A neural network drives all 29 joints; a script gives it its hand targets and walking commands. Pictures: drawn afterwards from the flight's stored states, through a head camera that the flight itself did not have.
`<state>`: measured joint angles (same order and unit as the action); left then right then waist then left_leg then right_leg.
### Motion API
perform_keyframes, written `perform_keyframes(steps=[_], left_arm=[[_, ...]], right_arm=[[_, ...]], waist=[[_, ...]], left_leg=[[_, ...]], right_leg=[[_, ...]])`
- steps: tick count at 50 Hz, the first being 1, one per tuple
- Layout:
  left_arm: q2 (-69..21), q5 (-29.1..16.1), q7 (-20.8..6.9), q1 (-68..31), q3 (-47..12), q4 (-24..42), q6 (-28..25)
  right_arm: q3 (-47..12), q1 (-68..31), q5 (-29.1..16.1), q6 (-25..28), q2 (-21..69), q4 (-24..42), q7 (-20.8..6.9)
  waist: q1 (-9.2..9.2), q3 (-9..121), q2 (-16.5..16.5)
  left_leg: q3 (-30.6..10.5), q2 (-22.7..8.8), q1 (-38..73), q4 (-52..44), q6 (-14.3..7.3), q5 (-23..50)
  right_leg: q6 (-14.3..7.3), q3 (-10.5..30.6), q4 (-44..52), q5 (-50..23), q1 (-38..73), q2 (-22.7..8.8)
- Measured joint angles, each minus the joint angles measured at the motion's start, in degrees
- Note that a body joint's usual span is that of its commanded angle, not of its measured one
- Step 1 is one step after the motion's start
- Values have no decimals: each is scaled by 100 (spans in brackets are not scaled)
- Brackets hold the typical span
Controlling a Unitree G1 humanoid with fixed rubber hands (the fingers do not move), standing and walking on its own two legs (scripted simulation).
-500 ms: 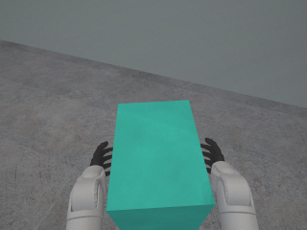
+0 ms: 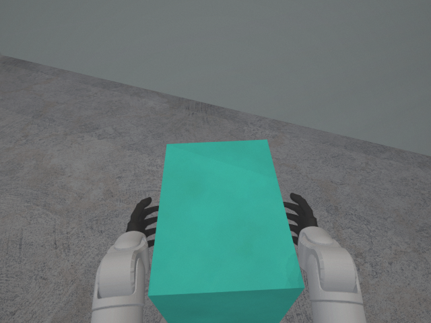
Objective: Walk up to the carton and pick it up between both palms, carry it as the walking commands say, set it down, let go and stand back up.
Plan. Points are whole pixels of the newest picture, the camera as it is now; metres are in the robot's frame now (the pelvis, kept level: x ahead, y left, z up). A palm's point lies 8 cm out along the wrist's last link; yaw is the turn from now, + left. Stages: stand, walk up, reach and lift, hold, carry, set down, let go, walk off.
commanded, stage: carry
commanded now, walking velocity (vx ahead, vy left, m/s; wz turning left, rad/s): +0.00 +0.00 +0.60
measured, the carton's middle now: (221, 236) +0.32 +0.00 -0.02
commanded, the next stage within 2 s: none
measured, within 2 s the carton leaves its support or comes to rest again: neither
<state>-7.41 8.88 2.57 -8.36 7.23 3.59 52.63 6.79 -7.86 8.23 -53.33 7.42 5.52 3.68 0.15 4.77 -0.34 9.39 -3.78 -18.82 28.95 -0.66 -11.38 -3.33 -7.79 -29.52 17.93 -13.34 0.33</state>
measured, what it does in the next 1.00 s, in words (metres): steps on the spot, turning left: right foot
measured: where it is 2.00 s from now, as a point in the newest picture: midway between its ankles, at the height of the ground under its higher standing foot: outside the picture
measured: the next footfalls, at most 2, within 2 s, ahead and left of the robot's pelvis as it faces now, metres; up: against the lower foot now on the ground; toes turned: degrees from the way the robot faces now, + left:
right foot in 0.86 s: +0.00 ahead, -0.10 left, +0.00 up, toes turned +17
left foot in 1.26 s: -0.11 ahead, +0.14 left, +0.00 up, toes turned +51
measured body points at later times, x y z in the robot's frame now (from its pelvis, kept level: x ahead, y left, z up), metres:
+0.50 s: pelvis -0.03 +0.05 -0.01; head +0.00 +0.07 +0.44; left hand +0.21 +0.27 +0.05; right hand +0.29 -0.02 +0.06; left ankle +0.02 +0.14 -0.73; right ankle -0.04 -0.09 -0.67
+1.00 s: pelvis -0.06 +0.00 +0.01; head -0.05 -0.03 +0.46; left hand +0.11 +0.25 +0.09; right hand +0.25 -0.02 +0.07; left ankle -0.10 +0.13 -0.65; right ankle -0.04 -0.11 -0.74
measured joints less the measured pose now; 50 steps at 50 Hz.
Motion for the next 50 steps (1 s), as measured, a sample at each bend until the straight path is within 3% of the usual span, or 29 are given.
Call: perform_keyframes(steps=[3,5,10,15,18,20,22,24,26,30,37,40,42,44,46,48,50], left_arm=[[-10,-303,170,187,-150,1194,581],[-7,-314,192,143,-181,1587,920],[-7,-209,178,85,-145,1657,1567],[-10,-104,160,52,-136,1517,1959],[-24,-73,161,-92,-86,1609,2023],[-40,-82,160,-219,63,1643,1980],[-47,-119,157,-251,162,1684,1920],[-51,-151,156,-268,173,1669,1888],[-49,-196,156,-263,140,1663,1840],[-51,-272,171,-262,63,1798,1741],[-38,-234,200,-189,-79,1805,1698],[-24,-216,202,-101,-100,1723,1761],[-21,-216,203,-90,-104,1714,1819],[-26,-210,205,-89,-144,1694,1824],[-18,-192,200,-2,-177,1617,1832],[-5,-187,170,112,-155,1546,1873],[-6,-187,151,106,-92,1565,1901]], right_arm=[[-137,208,-270,-590,3,1227,176],[-155,161,-293,-905,-2,1594,183],[-116,-14,-243,-1563,7,1558,173],[-83,-24,-204,-1883,5,1364,146],[-2,-218,-194,-1930,31,1390,117],[3,-401,-160,-1841,64,1306,92],[-44,-465,-129,-1756,77,1275,84],[-77,-410,-103,-1720,67,1329,80],[-94,-344,-71,-1729,57,1453,80],[-88,-285,-63,-1723,47,1753,80],[-13,-210,-105,-1676,38,1771,27],[-36,-164,-86,-1750,32,1655,17],[-60,-121,-72,-1794,25,1659,14],[-57,-86,-63,-1810,15,1693,26],[-79,5,-69,-1812,7,1615,26],[-136,37,-71,-1896,4,1507,62],[-137,-76,-104,-1970,12,1459,114]], waist=[[25,-146,6],[42,-127,25],[99,46,-7],[84,17,-270],[101,-125,-289],[56,-253,-271],[8,-381,-27],[-46,-467,151],[-101,-497,253],[-140,-477,264],[-94,-136,121],[-52,-6,225],[-17,31,303],[-43,23,345],[-26,27,221],[70,32,117],[147,-79,126]], left_leg=[[-60,12,-154,117,-13,-12],[-112,16,-289,247,-25,-47],[-89,40,-549,798,62,-247],[15,2,-695,1606,157,-1350],[56,7,-493,1011,51,-560],[89,126,-640,1086,-231,-440],[-8,93,-744,1048,-365,-455],[-159,107,-738,731,-255,-183],[-284,165,-717,396,-341,34],[-551,281,-705,-72,-426,403],[-1019,402,-697,-545,-292,858],[-1189,427,-677,-704,-202,1024],[-1282,493,-677,-800,-99,1139],[-1220,565,-851,-371,161,563],[-875,627,-1194,1099,361,-539],[-591,518,-1456,2421,427,-776],[-606,302,-1597,3264,420,-625]], right_leg=[[2,-66,-112,37,-121,-26],[6,-121,-213,78,-218,-45],[64,-290,-608,321,-307,-210],[210,-550,-838,503,-252,-558],[356,-698,-1135,639,-378,-780],[540,-521,-1648,923,-664,-868],[651,-166,-2368,1551,-1030,-609],[687,62,-2863,1674,-1311,-436],[727,197,-3069,1481,-1511,-393],[776,416,-2857,1073,-1581,-343],[719,470,-2127,892,-1184,-158],[671,323,-1251,914,-729,-66],[630,106,-152,836,-204,-20],[427,33,493,181,71,-55],[317,-14,295,-278,28,-320],[321,-95,293,-90,137,-565],[351,-188,289,-79,196,-695]])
